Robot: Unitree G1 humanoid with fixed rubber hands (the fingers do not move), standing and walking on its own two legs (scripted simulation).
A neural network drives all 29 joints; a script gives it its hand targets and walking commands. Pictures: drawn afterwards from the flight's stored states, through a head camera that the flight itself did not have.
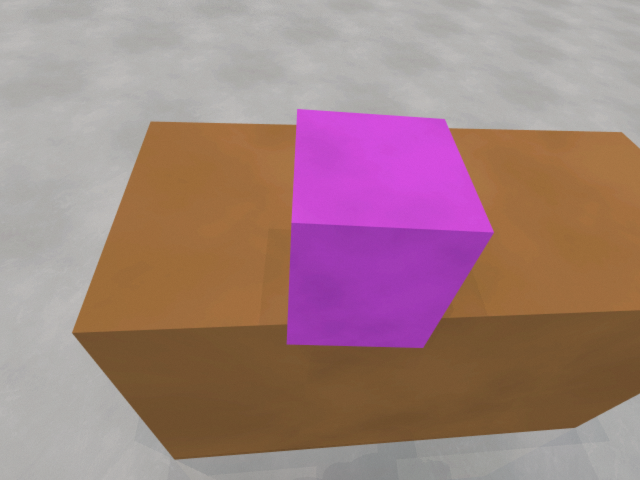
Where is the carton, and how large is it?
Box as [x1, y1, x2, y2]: [287, 109, 493, 347]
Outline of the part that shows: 297,109 291,222 287,343 422,347 493,232 444,119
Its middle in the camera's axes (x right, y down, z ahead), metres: +0.06 +0.00 +0.54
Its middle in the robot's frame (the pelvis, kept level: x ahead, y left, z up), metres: +0.43 -0.02 +0.08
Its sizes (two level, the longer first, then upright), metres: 0.210 0.200 0.250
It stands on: a pedestal, 0.73 m high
